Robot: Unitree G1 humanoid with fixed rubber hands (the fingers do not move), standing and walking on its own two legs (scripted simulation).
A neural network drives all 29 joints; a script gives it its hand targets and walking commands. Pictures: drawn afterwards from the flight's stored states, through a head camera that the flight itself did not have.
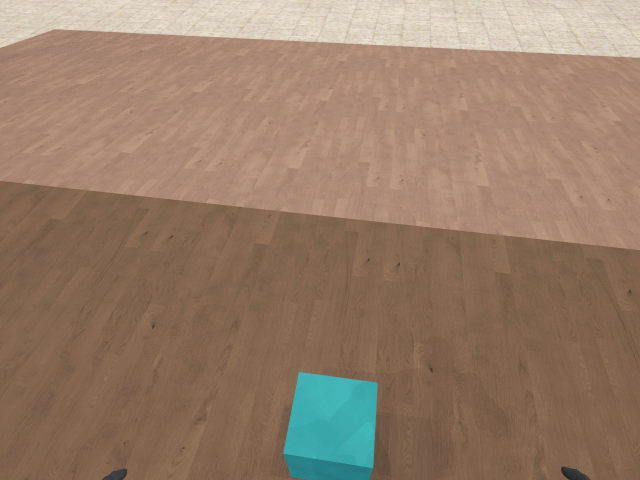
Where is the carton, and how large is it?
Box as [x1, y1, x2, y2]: [283, 372, 377, 479]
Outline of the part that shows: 299,372 283,453 291,476 306,479 368,479 372,469 377,383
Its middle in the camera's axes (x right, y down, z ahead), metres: +0.03 +0.52 +1.06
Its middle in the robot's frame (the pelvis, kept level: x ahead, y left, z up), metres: +0.38 +0.01 -0.66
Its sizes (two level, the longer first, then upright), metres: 0.210 0.200 0.250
